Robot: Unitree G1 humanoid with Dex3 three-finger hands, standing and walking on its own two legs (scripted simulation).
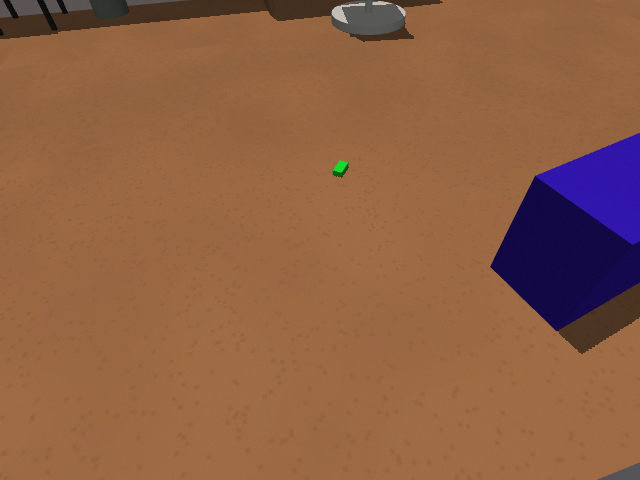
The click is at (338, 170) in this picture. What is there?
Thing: small brick
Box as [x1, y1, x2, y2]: [333, 160, 348, 176]
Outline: 348,162 340,160 333,169 333,174 341,176 346,169
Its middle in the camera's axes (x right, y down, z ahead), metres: +0.10 -0.36 +2.00
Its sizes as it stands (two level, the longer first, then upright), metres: 0.094 0.050 0.028
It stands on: the floor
